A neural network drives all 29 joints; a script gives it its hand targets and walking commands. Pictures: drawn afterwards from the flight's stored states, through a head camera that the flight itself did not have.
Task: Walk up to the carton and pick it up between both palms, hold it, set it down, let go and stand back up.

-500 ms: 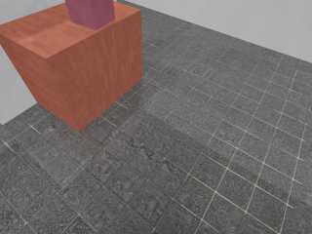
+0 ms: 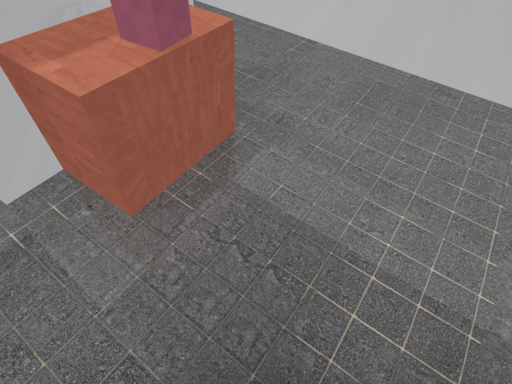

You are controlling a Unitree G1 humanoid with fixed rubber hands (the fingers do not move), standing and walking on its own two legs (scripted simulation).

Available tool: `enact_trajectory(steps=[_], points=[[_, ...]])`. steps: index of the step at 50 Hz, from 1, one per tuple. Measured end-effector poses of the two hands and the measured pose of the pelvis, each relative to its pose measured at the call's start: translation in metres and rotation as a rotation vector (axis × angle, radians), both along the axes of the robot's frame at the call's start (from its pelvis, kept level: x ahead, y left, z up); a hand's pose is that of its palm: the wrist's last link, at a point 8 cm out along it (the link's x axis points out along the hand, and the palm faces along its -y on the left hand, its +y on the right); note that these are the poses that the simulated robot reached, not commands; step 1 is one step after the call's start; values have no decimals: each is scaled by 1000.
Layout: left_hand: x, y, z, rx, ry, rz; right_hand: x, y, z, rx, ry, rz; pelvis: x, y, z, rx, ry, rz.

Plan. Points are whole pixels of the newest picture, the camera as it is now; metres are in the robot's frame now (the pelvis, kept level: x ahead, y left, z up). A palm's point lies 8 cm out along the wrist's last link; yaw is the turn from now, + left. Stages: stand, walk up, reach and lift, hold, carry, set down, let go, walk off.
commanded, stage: walk up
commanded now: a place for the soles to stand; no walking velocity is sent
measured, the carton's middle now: (150, 3) +1.38 +0.43 +0.01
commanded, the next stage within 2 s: none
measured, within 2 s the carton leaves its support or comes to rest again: neither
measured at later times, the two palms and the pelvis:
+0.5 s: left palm out of the picture +0.10 +0.39 -0.12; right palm (405, 337) +0.20 -0.24 -0.07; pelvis +0.10 +0.06 +0.01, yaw +18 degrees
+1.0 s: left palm (97, 309) +0.25 +0.29 -0.10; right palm (357, 194) +0.54 -0.24 -0.10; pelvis +0.35 +0.00 +0.01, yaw +32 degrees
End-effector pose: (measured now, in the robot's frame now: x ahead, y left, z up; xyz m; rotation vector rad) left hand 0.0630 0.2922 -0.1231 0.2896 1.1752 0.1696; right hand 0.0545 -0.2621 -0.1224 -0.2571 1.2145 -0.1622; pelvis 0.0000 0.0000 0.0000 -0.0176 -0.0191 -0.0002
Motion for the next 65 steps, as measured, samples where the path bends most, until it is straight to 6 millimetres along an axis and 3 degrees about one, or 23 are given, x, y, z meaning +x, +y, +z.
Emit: enact_trajectory(steps=[3, 6, 11, 15, 19, 23, 28, 34, 41, 46, 55, 61, 65], points=[[1, 4, 5, -9, -33, 13, 9, -1, 7, -3, 16, 48, 3, -1, 4, -6, 9, 32], [-3, 16, 12, -6, -65, 44, 30, 0, 20, -27, 14, 120, 6, 4, 10, 1, 26, 85], [-6, 51, 15, 9, -71, 96, 73, 7, 35, -61, -28, 180, 20, 27, 10, -5, 26, 149], [8, 88, -5, 25, -102, 121, 96, 15, 26, -121, -65, 206, 36, 49, -13, -21, -15, 194], [26, 95, -4, 0, -127, 157, 104, 22, 37, -140, -22, 220, 58, 56, -6, -13, -25, 237], [35, 96, 0, -26, -123, 202, 130, 22, 52, -169, -4, 259, 84, 57, 4, -29, -23, 290], [49, 92, 3, -21, -116, 277, 185, 21, 58, -181, -4, 326, 125, 51, 8, -32, -23, 363], [87, 77, 4, 10, -102, 333, 269, 16, 45, -159, -33, 400, 185, 33, 0, -2, -7, 423], [141, 42, 7, 73, -103, 402, 383, 7, 6, -112, -42, 497, 267, 3, -18, 32, 21, 505], [165, 12, 23, 38, -66, 468, 448, 18, 18, -77, -60, 533, 314, -1, 1, 46, 40, 540], [216, -3, 12, -33, -34, 540, 527, 38, 25, -91, -52, 582, 380, 12, 4, 28, 47, 588], [246, 14, -16, -52, -47, 569, 576, 63, 15, -132, -96, 632, 416, 31, -17, 20, 13, 625], [270, 25, -12, -44, -68, 579, 603, 65, 28, -166, -124, 632, 442, 35, -13, 28, -14, 643]])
